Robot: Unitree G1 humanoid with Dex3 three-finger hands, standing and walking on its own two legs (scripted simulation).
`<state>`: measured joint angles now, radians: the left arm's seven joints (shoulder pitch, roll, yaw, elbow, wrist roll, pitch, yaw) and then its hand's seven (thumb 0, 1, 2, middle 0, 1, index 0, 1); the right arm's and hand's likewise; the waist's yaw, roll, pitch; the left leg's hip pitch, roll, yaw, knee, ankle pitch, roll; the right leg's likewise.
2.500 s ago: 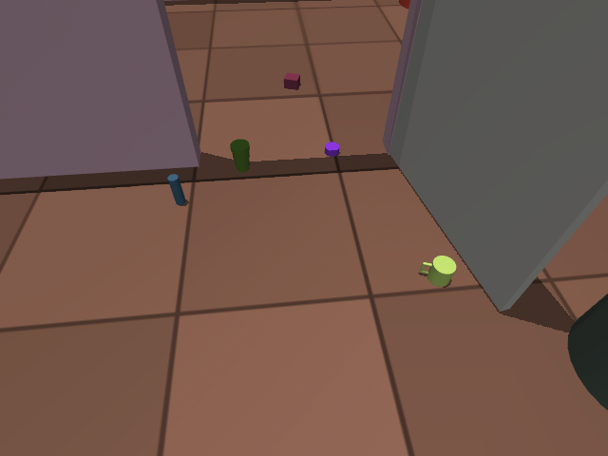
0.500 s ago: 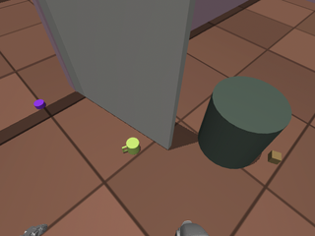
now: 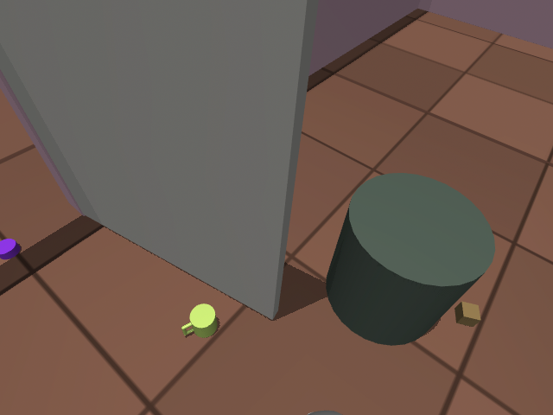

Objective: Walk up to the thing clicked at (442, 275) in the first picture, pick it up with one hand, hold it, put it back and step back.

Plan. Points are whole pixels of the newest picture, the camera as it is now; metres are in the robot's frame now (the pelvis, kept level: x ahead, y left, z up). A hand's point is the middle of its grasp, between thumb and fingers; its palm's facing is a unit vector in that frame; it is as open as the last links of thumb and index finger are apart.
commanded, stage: walk up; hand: left
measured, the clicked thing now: (199, 323) +0.55 +0.23 -0.71
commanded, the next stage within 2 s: none
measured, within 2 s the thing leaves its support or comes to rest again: neither
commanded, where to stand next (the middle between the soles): +0.16 -0.01 m, yaw -2 degrees
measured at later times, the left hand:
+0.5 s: hand (135, 381) +0.22 +0.22 -0.14, palm faces -0.08 -0.91 -0.40, open 7.3 cm
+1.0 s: hand (125, 388) +0.21 +0.23 -0.13, palm faces -0.04 -0.94 -0.35, open 7.3 cm
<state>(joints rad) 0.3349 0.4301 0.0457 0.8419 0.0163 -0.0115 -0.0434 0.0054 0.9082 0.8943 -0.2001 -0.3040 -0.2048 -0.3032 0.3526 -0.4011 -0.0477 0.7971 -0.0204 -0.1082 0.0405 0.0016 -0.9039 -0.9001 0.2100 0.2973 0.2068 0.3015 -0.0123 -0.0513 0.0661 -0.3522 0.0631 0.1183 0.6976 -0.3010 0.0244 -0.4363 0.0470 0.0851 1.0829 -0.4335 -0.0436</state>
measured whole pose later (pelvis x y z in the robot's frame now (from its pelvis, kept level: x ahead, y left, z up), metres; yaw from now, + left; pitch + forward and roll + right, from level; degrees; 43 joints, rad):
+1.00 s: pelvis +0.10 -0.02 +0.02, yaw -2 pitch -2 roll +1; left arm 0.05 0.35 0.00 1.13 0.00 -0.01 -0.01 0.00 0.91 0.89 -0.20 -0.30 -0.21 -0.30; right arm 0.09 -0.37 0.00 1.12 0.00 0.00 0.02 0.00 -0.91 -0.90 0.21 0.30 0.20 0.30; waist 0.01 0.00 0.08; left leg -0.16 0.03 0.03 0.46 -0.26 -0.02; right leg -0.27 -0.03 0.01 0.45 -0.14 0.02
